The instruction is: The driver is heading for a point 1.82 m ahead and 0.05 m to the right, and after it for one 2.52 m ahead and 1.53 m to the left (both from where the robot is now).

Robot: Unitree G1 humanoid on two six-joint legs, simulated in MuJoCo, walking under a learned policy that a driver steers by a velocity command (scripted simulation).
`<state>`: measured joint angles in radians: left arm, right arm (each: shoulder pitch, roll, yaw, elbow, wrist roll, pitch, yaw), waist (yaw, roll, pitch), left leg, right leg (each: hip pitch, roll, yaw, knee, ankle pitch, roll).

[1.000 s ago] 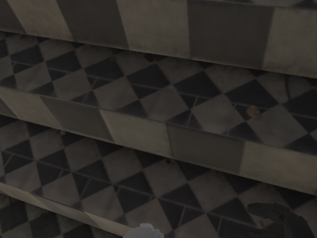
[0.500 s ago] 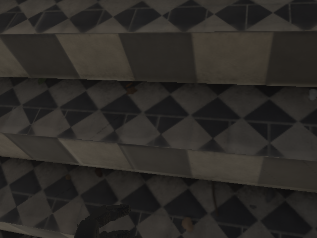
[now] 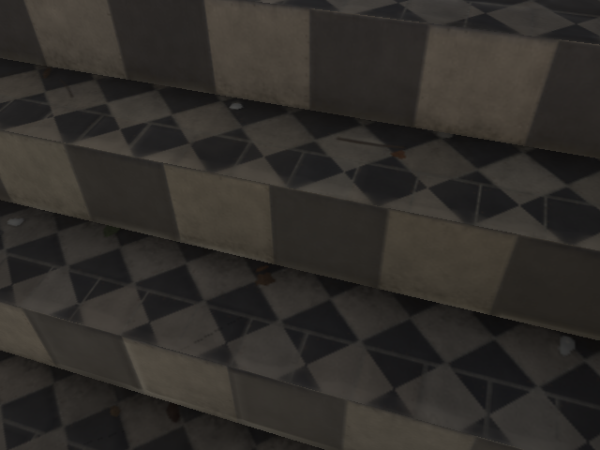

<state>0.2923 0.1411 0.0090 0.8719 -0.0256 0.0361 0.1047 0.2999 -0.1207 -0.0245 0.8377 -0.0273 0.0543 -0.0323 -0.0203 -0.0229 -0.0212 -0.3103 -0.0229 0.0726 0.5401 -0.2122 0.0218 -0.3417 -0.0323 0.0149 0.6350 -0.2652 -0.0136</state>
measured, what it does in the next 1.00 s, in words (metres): shifts its weight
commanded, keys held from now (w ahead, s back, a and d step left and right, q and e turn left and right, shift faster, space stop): shift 1.00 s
